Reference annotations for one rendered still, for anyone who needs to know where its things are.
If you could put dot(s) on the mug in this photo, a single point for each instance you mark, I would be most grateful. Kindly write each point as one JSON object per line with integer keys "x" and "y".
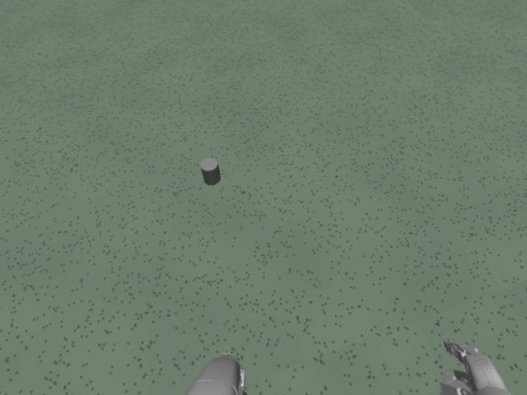
{"x": 210, "y": 170}

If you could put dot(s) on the right robot hand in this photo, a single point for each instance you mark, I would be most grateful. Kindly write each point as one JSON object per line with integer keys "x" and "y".
{"x": 481, "y": 372}

